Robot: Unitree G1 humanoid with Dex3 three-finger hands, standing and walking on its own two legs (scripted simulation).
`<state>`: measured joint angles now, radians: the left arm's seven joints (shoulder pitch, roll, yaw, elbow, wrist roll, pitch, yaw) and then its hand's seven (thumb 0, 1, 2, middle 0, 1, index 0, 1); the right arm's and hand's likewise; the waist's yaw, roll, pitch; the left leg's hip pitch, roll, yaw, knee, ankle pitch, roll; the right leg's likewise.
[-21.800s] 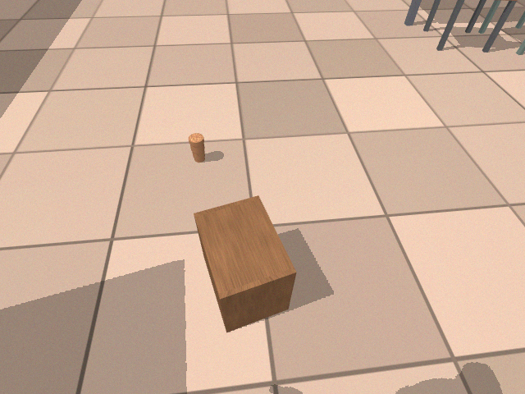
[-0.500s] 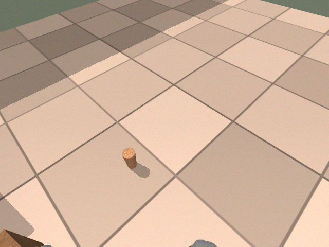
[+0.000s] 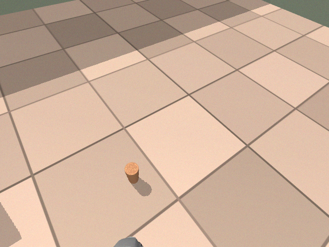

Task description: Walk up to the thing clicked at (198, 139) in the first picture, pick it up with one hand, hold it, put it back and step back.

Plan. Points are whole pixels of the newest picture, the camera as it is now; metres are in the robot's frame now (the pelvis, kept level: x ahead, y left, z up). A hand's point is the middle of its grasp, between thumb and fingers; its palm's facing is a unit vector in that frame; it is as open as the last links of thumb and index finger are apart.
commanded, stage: walk up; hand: left
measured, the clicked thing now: (132, 174) +0.59 +0.20 -0.68
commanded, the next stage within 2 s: none
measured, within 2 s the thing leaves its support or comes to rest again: neither
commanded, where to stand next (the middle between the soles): +0.23 +0.01 m, yaw -3 degrees
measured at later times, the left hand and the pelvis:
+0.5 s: hand (67, 227) +0.18 +0.27 -0.12, palm faces -0.06 -0.88 -0.47, open 7.3 cm; pelvis +0.11 -0.01 -0.01, yaw -2 degrees
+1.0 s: hand (68, 213) +0.22 +0.29 -0.16, palm faces -0.04 -0.94 -0.33, open 7.3 cm; pelvis +0.15 +0.03 +0.00, yaw -1 degrees
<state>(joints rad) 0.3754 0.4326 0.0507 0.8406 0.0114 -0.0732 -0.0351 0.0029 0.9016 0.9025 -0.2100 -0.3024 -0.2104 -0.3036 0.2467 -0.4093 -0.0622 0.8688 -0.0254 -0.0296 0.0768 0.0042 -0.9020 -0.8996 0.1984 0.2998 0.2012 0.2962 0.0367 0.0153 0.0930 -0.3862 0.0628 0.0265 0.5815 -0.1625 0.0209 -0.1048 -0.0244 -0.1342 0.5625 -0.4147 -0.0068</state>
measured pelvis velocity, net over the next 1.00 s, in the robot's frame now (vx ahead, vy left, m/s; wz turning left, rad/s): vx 0.15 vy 0.03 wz -0.02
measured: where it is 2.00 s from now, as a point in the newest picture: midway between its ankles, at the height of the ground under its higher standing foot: outside the picture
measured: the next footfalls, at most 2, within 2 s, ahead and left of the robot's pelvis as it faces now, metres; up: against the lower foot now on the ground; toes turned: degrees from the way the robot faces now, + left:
right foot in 0.40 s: +0.21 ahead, -0.11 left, +0.00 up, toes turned -3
left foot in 0.80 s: +0.22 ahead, +0.15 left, +0.00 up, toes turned +0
